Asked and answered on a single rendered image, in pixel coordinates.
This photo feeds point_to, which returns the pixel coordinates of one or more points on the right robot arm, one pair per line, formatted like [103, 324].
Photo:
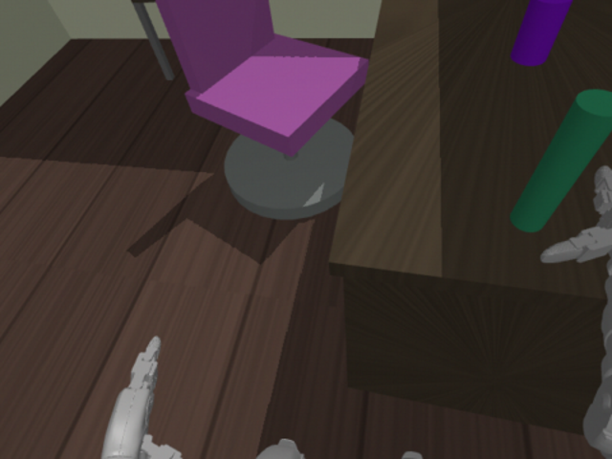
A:
[597, 423]

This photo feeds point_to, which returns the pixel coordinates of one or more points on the left robot hand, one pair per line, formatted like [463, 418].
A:
[127, 431]

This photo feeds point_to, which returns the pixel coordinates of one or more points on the desk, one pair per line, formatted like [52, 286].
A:
[446, 302]

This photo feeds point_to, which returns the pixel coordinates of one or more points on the office chair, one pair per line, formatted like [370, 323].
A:
[279, 93]

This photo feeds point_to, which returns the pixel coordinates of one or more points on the chair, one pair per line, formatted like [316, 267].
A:
[152, 36]

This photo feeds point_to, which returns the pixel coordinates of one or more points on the right robot hand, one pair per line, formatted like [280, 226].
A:
[594, 242]

